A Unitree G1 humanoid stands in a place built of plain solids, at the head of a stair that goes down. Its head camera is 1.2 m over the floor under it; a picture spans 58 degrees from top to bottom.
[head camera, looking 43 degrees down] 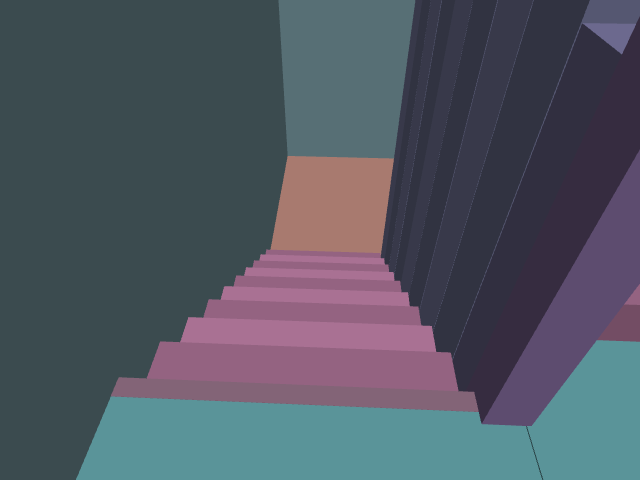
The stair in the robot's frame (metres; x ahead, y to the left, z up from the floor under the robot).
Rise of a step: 0.19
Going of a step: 0.25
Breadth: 1.08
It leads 3 degrees to the right of straight ahead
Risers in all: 10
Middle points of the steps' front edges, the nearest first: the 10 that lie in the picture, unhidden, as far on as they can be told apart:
0.65 0.07 0.00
0.90 0.06 -0.18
1.16 0.05 -0.37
1.41 0.04 -0.55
1.66 0.03 -0.74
1.91 0.02 -0.93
2.16 0.00 -1.11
2.42 -0.01 -1.30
2.67 -0.02 -1.48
2.92 -0.03 -1.67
